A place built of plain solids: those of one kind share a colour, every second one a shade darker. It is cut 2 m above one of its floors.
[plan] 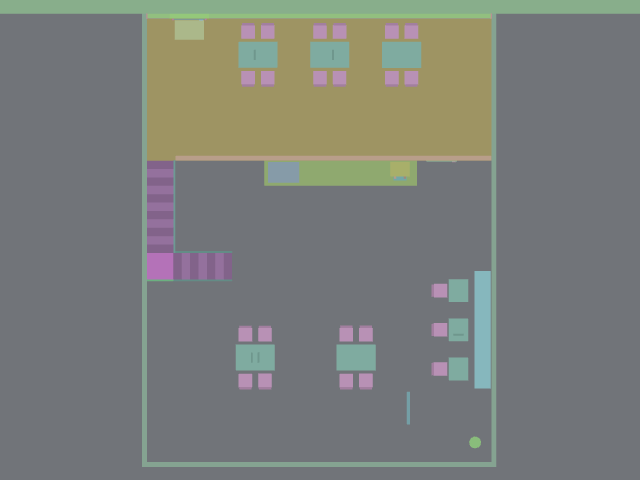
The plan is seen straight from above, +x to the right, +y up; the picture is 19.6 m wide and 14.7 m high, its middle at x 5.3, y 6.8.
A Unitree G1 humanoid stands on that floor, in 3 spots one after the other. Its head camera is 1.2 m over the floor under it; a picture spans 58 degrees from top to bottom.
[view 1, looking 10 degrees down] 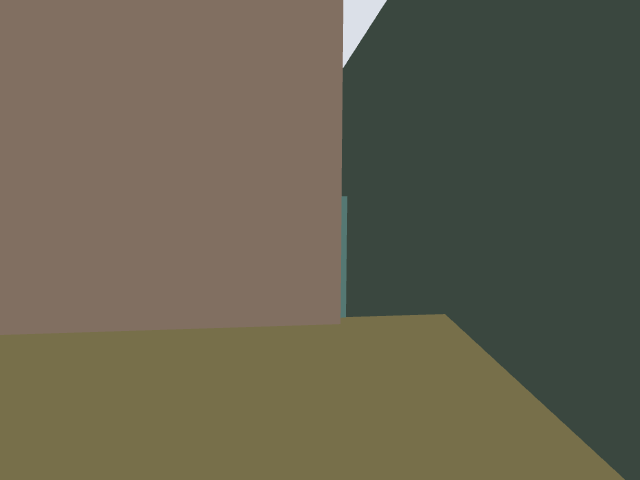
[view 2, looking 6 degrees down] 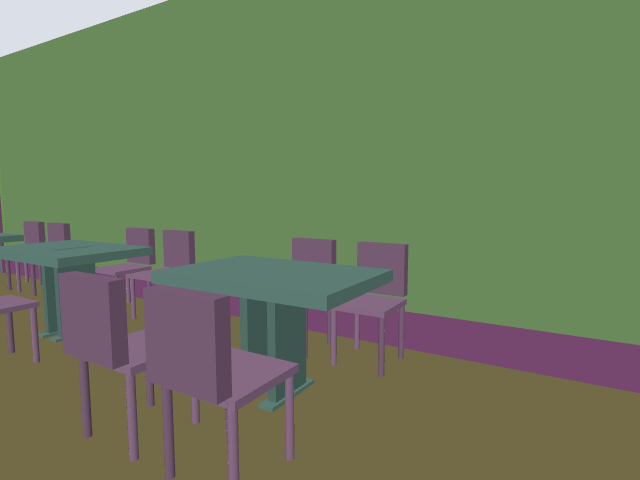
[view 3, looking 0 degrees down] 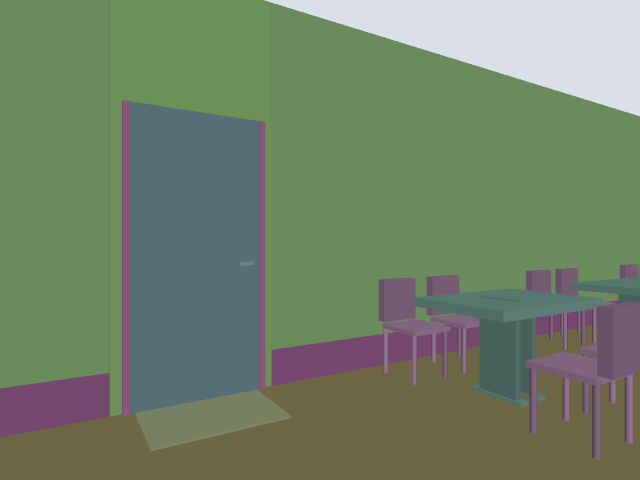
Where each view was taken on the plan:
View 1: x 1.30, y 12.48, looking -95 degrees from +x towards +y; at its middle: entrance_wall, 3.16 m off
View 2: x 9.35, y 10.43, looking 121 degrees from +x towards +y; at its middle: side_chair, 3.45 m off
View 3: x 0.41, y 10.33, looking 59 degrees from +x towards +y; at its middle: window_wall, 3.79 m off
